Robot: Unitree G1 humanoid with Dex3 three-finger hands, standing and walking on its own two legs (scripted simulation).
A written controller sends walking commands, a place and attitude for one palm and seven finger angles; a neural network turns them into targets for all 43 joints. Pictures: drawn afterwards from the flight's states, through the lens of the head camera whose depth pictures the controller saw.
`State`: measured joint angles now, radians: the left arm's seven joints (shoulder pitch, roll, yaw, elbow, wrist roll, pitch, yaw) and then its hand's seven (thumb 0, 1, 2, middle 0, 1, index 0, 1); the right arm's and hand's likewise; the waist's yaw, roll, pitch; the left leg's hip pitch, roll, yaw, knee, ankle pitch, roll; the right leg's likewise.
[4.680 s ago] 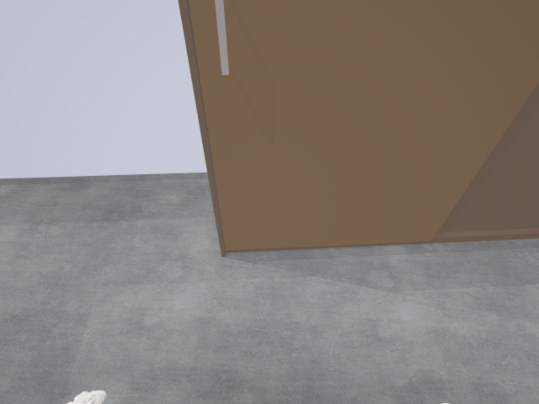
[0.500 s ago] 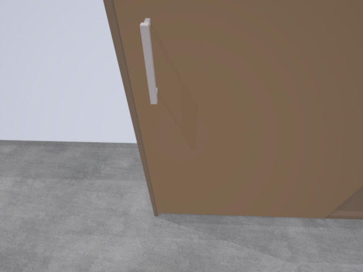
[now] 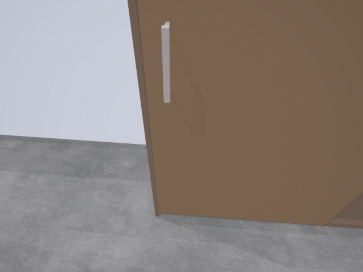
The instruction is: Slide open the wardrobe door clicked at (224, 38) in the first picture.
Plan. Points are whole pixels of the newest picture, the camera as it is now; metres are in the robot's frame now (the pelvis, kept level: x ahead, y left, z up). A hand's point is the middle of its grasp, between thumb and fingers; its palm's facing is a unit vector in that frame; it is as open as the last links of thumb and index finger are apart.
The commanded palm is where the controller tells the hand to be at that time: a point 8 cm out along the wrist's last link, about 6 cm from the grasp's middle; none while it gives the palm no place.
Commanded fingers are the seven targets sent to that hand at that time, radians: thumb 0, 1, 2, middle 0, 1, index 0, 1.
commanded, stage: come to a stop and stand still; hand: left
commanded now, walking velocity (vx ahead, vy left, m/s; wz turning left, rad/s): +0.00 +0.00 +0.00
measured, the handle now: (167, 65) +0.56 +0.08 +0.20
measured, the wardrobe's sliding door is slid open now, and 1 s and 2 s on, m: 0.00 0.00 0.00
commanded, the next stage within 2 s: look again from close up in 0.02 s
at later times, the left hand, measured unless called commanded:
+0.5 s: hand out of the picture -0.02 +0.17 -0.18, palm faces +0.05 -0.99 -0.16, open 7.4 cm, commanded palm none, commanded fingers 0.00 0.90 0.90 -0.20 -0.30 -0.20 -0.30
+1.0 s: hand out of the picture -0.01 +0.17 -0.17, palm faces +0.04 -0.99 -0.17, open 7.4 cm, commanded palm none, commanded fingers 0.00 0.90 0.90 -0.20 -0.30 -0.20 -0.30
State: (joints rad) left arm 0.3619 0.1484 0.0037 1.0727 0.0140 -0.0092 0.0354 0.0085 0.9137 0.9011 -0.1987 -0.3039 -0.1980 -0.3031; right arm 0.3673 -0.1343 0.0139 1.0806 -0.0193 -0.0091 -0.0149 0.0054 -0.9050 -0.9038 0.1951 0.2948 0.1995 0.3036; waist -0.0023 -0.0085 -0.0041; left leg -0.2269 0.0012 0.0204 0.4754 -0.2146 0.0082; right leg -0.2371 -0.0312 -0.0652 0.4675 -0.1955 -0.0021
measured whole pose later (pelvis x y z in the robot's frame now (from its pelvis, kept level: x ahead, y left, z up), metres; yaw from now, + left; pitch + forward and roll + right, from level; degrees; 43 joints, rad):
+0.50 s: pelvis +0.00 +0.01 +0.00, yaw +0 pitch -2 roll +0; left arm 0.36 0.13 0.00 1.08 0.02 -0.01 0.04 0.01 0.91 0.90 -0.20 -0.30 -0.20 -0.30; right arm 0.32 -0.14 0.01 1.09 -0.01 -0.02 -0.02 0.01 -0.91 -0.90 0.20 0.29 0.20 0.30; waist 0.01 -0.02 0.01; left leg -0.22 -0.01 0.03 0.45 -0.20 0.02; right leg -0.23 -0.05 -0.06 0.44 -0.18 0.01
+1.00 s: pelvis +0.00 +0.01 +0.00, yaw +0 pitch -2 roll +0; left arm 0.35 0.13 0.00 1.08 0.02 -0.01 0.04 0.01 0.91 0.90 -0.20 -0.30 -0.20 -0.30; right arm 0.31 -0.13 0.01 1.10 -0.01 -0.01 -0.01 0.00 -0.90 -0.90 0.20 0.29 0.20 0.30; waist 0.00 -0.01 0.02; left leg -0.21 -0.01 0.03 0.44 -0.20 0.02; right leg -0.22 -0.04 -0.05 0.44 -0.18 0.01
